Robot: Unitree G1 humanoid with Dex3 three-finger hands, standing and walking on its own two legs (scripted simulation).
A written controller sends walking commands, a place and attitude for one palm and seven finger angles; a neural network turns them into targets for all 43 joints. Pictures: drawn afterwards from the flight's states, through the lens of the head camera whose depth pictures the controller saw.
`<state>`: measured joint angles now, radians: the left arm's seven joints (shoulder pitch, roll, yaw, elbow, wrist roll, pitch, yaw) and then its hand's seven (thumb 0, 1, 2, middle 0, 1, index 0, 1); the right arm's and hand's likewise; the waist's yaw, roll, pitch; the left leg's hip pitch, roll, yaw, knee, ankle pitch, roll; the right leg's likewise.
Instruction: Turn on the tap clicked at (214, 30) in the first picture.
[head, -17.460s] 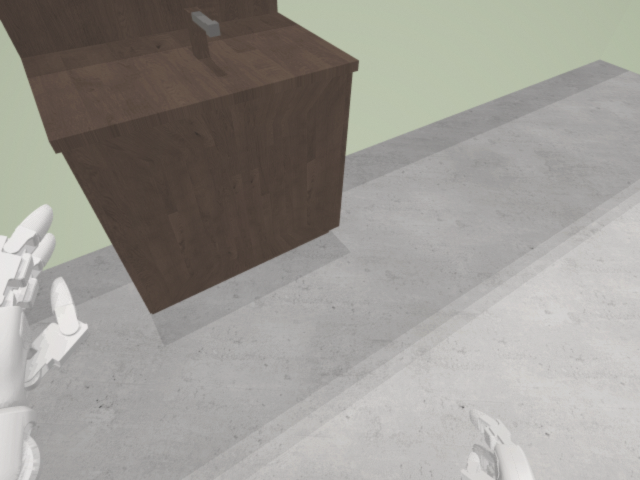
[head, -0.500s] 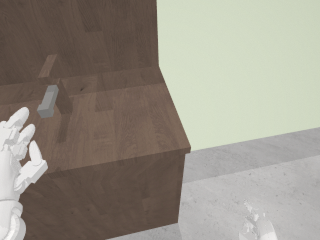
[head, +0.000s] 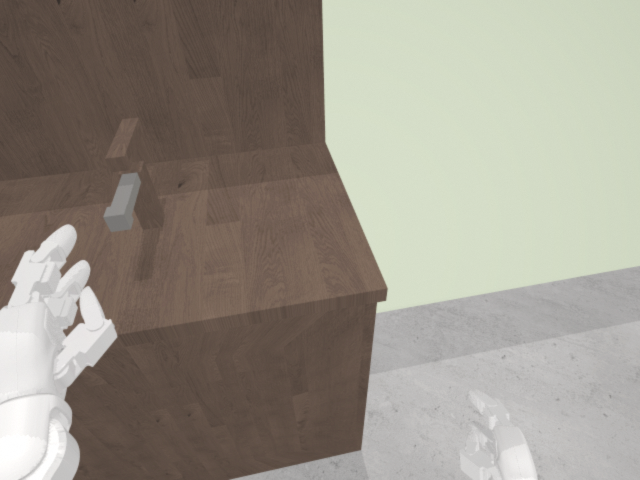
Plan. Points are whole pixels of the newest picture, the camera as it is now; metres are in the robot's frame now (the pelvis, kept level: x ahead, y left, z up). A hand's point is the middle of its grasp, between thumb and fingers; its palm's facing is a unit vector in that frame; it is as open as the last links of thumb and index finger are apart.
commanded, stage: turn the palm inward beside the body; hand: left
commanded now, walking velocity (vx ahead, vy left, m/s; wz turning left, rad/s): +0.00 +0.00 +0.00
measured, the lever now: (118, 218) +0.40 +0.36 +0.13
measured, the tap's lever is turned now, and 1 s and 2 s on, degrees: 0 0 0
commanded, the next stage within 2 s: reach beside the lever's end, fingers flat in 0.64 s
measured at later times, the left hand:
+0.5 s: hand (130, 328) +0.19 +0.21 +0.18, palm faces +0.51 -0.85 -0.12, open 7.4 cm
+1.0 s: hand (124, 318) +0.20 +0.23 +0.17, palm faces +0.54 -0.83 -0.12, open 7.4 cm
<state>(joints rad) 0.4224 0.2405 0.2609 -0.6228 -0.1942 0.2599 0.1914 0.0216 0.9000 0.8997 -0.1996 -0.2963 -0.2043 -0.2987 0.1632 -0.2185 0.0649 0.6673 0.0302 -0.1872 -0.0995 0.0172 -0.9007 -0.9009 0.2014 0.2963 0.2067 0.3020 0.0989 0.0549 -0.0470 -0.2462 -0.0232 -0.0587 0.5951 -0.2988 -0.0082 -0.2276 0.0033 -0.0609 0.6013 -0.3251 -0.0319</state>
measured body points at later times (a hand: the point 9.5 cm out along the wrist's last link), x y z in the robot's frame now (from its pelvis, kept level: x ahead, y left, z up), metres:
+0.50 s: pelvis +0.01 -0.02 +0.00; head -0.03 -0.06 +0.45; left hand +0.16 +0.25 +0.19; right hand +0.22 -0.22 -0.07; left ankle +0.02 +0.13 -0.73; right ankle +0.00 -0.10 -0.73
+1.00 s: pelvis +0.01 -0.02 +0.00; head -0.02 -0.05 +0.45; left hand +0.17 +0.27 +0.18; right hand +0.23 -0.23 -0.07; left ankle +0.02 +0.13 -0.73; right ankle +0.00 -0.10 -0.73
